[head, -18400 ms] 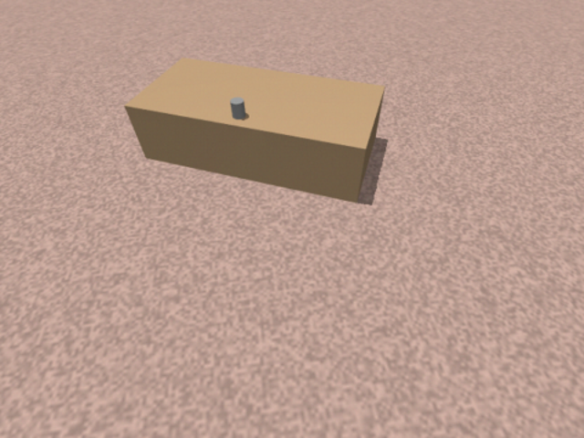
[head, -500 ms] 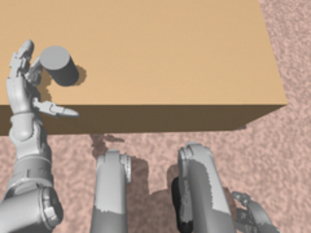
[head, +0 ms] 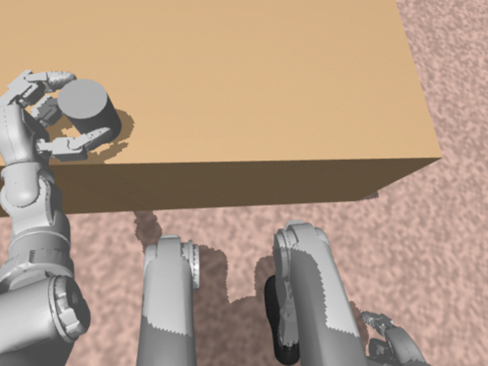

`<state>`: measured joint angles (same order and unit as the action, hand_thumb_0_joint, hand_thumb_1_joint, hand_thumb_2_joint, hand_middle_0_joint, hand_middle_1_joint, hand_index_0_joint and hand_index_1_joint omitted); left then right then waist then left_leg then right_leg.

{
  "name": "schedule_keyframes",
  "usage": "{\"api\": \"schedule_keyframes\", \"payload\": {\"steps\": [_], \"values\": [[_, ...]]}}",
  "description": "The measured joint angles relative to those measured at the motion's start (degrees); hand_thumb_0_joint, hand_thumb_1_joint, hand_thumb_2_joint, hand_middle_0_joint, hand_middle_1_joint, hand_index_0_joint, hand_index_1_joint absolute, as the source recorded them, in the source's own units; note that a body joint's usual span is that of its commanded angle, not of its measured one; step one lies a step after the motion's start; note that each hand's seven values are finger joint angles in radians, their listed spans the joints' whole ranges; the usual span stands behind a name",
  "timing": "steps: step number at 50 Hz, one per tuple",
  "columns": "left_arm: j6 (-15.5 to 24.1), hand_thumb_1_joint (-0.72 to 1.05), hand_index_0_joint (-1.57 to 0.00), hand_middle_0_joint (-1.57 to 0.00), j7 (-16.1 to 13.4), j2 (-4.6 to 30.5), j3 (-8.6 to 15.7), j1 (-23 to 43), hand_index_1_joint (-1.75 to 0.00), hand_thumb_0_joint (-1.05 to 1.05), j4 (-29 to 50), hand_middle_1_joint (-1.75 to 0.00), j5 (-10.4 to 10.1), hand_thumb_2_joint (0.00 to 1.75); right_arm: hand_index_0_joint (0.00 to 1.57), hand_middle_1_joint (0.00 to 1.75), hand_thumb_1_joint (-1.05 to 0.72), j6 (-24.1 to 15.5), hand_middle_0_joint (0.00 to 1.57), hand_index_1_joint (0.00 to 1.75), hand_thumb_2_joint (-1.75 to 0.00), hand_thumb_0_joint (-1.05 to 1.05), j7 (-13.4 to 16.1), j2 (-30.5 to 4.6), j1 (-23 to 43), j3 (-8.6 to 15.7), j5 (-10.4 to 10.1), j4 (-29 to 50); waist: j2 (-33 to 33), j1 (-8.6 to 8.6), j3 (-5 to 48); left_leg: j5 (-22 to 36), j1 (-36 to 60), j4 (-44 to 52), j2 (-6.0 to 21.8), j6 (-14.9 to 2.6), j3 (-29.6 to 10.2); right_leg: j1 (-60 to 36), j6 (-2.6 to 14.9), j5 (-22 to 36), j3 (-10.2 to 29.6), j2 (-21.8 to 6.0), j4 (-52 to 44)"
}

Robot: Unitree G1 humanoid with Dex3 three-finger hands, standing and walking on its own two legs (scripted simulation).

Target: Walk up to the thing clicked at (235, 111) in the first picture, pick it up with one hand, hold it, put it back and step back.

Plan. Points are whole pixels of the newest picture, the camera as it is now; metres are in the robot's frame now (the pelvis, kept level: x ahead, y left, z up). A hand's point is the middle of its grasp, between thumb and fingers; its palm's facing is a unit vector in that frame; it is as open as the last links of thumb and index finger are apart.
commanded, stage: close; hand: left
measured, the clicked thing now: (92, 113) +0.50 +0.22 -0.01
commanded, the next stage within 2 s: settle in 0.04 s
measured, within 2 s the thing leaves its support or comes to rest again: leaves its support in 0.46 s
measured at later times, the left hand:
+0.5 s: hand (64, 121) +0.48 +0.25 +0.01, palm faces +0.20 -0.98 -0.04, open 10.1 cm
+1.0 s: hand (21, 78) +0.48 +0.25 +0.10, palm faces +0.21 -0.98 -0.03, open 10.2 cm
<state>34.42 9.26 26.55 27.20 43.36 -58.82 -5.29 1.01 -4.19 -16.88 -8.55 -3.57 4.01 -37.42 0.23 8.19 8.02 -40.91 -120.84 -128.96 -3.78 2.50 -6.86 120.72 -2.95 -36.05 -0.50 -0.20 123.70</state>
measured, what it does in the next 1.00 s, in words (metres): rises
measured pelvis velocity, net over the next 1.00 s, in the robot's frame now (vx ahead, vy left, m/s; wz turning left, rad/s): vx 0.01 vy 0.00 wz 0.01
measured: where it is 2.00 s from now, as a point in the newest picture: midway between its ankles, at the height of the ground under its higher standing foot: (230, 347)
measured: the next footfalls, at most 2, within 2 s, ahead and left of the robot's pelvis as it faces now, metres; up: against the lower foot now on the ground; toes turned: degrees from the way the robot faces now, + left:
none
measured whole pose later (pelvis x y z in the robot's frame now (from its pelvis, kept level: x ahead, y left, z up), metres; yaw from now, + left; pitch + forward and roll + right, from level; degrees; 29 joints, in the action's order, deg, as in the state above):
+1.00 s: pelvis +0.01 +0.00 +0.09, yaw +1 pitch +34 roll -5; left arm 24.6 8.6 24.3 24.9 37.8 -46.6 -6.8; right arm 1.0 -1.2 -16.2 -10.0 -1.8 0.6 -35.2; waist -0.7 6.3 10.6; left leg -39.5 -107.0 -112.8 -2.5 1.8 -6.2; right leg 106.8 -2.4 -35.1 -0.8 -0.6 108.1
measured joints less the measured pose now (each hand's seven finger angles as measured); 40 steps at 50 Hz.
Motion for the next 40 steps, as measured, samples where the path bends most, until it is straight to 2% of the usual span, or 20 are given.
{"api": "schedule_keyframes", "payload": {"steps": [11,21,27,40], "values": [[0.17,-0.43,-0.92,-0.92,0.13,0.77,0.48,1.58,-1.03,0.01,-0.50,-1.04,0.13,0.70,0.20,0.30,-0.92,0.57,0.20,0.29,-0.89,0.00,-0.28,-0.36,-0.19,-0.45,0.10,0.80,-0.08,0.55,-0.23,-0.05,-0.75,-0.53,-0.07,-0.27,-0.07,0.40,0.09,-0.09,-0.12,-0.06,0.17],[-3.35,-0.61,-0.96,-0.96,-0.51,-0.82,-0.27,-1.95,-1.23,0.01,5.06,-1.23,1.06,0.80,0.20,0.30,-0.93,1.67,0.20,0.30,-0.90,0.00,0.14,0.32,-0.32,0.27,-0.96,1.29,-0.70,-0.08,-0.09,0.08,0.35,1.00,-0.01,-0.37,0.17,-0.65,-0.17,-0.09,0.04,-0.21,-1.13],[-5.31,-0.61,-0.94,-0.95,-0.86,-1.94,-0.61,-4.00,-1.29,0.01,8.70,-1.29,0.26,0.79,0.20,0.30,-0.93,1.61,0.20,0.30,-0.90,0.00,1.07,0.83,-0.57,0.50,-1.69,1.07,-0.61,-0.70,0.60,0.13,2.97,3.78,0.15,-0.34,0.18,-3.21,-0.04,-0.17,-0.10,-0.40,-3.67],[-9.04,-0.61,-0.92,-0.92,-0.41,-1.20,-1.93,-4.61,-1.33,0.01,10.82,-1.33,-1.49,0.81,0.20,0.30,-0.92,0.82,0.20,0.30,-0.90,0.00,2.39,0.43,-1.29,1.50,-3.03,1.86,-1.11,-1.54,2.68,0.86,9.92,11.65,0.92,-0.70,0.45,-10.09,0.35,0.50,-0.30,-0.40,-11.37]]}}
